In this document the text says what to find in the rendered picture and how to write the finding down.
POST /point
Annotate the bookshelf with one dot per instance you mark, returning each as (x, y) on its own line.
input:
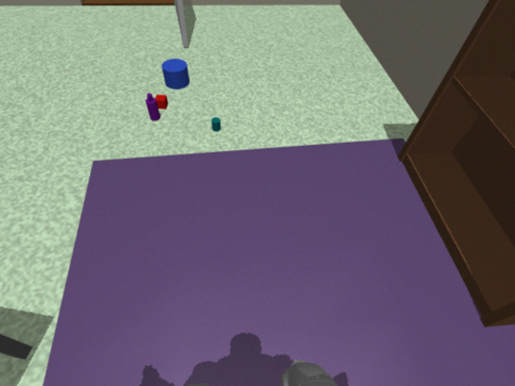
(461, 159)

